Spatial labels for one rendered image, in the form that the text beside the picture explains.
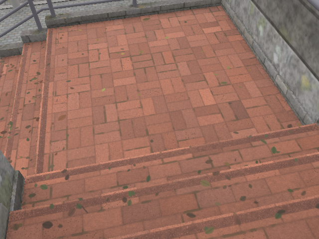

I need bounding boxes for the stairs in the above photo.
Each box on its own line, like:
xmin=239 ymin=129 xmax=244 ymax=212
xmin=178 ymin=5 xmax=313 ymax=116
xmin=6 ymin=122 xmax=319 ymax=239
xmin=0 ymin=40 xmax=47 ymax=178

